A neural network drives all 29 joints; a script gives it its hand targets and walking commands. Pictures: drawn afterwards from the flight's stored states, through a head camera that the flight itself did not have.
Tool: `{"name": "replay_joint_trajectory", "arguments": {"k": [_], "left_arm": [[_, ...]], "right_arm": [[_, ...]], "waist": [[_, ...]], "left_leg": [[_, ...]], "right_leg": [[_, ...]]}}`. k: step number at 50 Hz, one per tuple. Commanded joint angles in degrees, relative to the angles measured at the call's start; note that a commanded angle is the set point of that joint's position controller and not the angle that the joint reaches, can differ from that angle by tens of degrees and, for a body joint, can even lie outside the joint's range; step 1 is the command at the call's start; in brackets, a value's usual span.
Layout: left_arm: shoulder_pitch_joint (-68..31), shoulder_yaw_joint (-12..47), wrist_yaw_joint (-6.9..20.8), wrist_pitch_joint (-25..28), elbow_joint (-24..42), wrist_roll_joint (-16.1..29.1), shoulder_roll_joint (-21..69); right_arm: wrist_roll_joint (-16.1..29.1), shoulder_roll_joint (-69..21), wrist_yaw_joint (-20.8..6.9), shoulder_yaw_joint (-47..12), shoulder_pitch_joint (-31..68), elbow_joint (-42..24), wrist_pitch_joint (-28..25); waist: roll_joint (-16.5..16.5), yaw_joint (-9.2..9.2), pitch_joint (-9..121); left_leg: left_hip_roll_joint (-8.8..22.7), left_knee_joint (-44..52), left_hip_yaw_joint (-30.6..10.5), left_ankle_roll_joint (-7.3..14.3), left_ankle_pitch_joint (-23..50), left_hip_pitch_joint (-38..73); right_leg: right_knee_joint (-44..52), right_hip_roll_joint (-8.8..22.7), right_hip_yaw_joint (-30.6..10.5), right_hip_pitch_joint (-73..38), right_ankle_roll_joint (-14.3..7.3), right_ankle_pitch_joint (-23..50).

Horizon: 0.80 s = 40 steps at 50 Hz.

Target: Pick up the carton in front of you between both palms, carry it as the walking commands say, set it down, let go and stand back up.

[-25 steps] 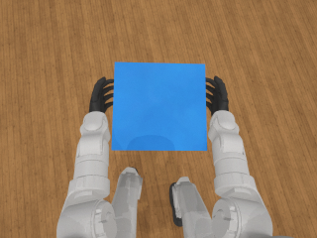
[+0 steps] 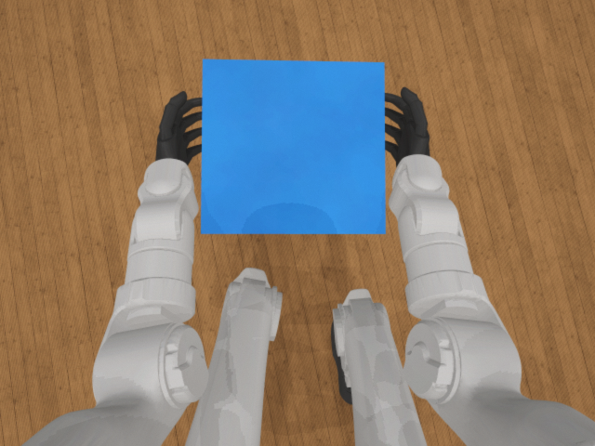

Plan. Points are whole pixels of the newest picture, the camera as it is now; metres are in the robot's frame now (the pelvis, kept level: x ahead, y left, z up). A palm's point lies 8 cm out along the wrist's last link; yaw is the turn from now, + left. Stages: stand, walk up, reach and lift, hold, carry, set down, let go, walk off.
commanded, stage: set down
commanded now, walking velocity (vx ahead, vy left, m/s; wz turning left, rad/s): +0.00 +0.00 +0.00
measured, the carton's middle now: (292, 166) +0.45 +0.07 -0.18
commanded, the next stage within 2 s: none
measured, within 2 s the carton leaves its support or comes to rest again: rests again in 1.32 s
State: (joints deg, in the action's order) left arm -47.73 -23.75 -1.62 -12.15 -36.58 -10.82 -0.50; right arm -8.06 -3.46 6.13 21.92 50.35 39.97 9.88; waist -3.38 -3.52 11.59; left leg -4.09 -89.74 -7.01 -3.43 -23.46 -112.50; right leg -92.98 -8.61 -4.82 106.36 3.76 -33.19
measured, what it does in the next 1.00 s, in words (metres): lowers itself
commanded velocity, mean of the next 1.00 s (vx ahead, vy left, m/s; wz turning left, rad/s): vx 0.00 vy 0.00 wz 0.00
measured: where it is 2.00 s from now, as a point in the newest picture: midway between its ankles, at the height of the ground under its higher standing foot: (295, 357)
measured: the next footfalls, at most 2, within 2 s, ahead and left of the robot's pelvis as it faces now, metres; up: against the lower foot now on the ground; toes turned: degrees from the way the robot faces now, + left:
none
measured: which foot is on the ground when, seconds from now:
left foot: down 0.00-1.00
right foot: down 0.00-1.00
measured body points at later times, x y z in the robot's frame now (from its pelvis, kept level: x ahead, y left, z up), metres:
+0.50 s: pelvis -0.03 +0.00 -0.11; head +0.30 +0.05 +0.19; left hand +0.45 +0.24 -0.26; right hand +0.51 -0.06 -0.25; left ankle +0.11 +0.13 -0.50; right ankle +0.06 -0.13 -0.50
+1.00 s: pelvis -0.02 -0.01 -0.14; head +0.32 +0.02 +0.14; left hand +0.45 +0.24 -0.31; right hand +0.52 -0.06 -0.31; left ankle +0.11 +0.13 -0.50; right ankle +0.06 -0.13 -0.50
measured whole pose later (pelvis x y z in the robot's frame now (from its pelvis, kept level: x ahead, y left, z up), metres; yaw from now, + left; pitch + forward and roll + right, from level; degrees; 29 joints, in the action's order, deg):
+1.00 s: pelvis -0.02 -0.01 -0.14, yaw -2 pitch +44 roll +0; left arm -66.8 -27.2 -0.7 -10.6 -50.9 -6.9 -10.4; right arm -4.5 5.2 11.1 13.8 75.7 58.5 9.2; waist -5.2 -7.7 -6.7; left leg -2.0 -116.7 -5.8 -5.8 -27.3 -133.5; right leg -121.6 -13.8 -3.8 129.8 4.6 -36.1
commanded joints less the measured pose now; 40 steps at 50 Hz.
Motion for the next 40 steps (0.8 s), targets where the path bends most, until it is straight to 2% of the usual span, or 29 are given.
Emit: {"name": "replay_joint_trajectory", "arguments": {"k": [1,14,21,29,30,34,40], "left_arm": [[-33.6,30.22,10.21,1.3,1.18,6.15,48.67],[-43.63,26.95,9.8,1.27,-1.46,7.24,43.11],[-48.12,24.08,10.68,1.59,-3.64,7.37,39.29],[-53.45,23.28,11.69,2.3,-4.37,9.46,35.23],[-55.71,23.24,12.0,2.42,-2.78,10.21,35.29],[-55.97,23.04,13.14,2.5,-2.47,11.8,34.7],[-51.68,18.91,14.62,2.29,-8.04,10.03,33.55]], "right_arm": [[4.66,-50.4,-10.0,-30.05,32.89,0.72,-1.29],[4.57,-45.95,-8.71,-25.87,42.56,6.23,-1.23],[5.02,-43.66,-8.43,-24.57,47.38,9.23,-1.28],[8.2,-41.38,-7.94,-26.87,53.34,10.13,-1.79],[8.52,-41.42,-7.98,-27.53,54.75,9.03,-1.74],[9.64,-44.25,-7.68,-30.48,55.62,7.63,-1.57],[7.9,-44.45,-7.84,-29.26,53.47,10.5,-1.69]], "waist": [[3.41,-3.09,55.16],[3.56,-4.4,53.0],[1.99,-6.05,51.65],[-0.1,-8.19,52.66],[-0.98,-9.1,52.89],[-5.66,-10.0,52.47],[-8.18,-10.25,45.79]], "left_leg": [[-4.12,2.79,10.22,-0.05,16.68,46.48],[-3.5,-6.27,11.37,-0.46,12.85,38.02],[-2.82,-11.38,12.14,-0.25,13.1,32.07],[-1.69,-17.39,13.06,-0.01,15.71,28.17],[-1.68,-17.72,13.1,0.03,15.38,25.18],[-1.73,-19.78,12.95,0.38,19.72,24.35],[-1.02,-21.31,12.89,1.25,17.44,18.38]], "right_leg": [[6.77,-4.63,8.65,-10.98,-0.53,11.46],[-3.06,-5.07,9.91,-1.68,-1.14,6.78],[-7.79,-5.12,9.84,0.68,-1.19,6.75],[-13.43,-4.77,9.9,0.26,-1.07,9.21],[-13.94,-4.43,9.69,-0.43,-1.24,9.18],[-15.74,-4.51,9.97,-1.6,-0.59,13.5],[-15.65,-4.26,9.32,1.21,-0.5,13.19]]}}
